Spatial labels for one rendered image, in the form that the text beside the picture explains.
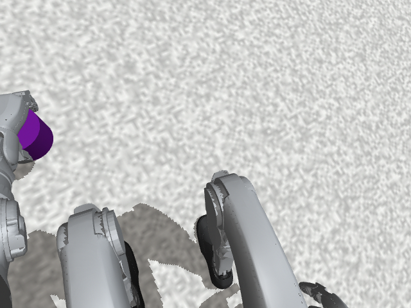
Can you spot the tin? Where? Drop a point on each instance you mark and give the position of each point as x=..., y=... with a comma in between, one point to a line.
x=35, y=136

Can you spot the right robot foot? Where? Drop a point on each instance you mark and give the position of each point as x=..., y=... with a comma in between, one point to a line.
x=206, y=247

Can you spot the left robot hand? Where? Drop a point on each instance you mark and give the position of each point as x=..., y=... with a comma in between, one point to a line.
x=14, y=108

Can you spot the left robot arm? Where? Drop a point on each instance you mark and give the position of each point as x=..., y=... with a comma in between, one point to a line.
x=13, y=236

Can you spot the left robot foot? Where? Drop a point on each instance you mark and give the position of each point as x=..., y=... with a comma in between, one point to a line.
x=134, y=273

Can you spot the right robot hand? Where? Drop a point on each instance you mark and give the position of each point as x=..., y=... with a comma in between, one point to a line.
x=321, y=295

